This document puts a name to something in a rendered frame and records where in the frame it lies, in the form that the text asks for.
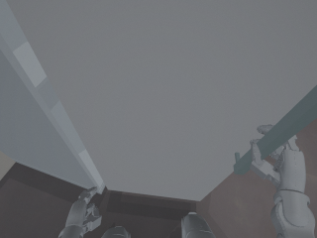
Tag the robot thigh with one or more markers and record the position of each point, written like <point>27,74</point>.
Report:
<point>195,226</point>
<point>116,232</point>

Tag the right robot thigh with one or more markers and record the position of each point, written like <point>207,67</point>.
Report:
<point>195,226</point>

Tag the handle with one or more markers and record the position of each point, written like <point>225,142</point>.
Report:
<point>302,114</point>

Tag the robot right hand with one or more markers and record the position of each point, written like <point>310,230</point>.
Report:
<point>290,163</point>

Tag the robot left hand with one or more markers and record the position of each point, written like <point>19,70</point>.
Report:
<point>79,212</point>

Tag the fridge door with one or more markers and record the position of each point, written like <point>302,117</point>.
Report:
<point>163,93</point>

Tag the left robot thigh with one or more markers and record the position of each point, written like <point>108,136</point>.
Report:
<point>116,232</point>

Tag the left robot forearm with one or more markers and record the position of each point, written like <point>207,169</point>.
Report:
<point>71,231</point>

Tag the right robot forearm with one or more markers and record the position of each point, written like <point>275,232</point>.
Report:
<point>291,216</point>

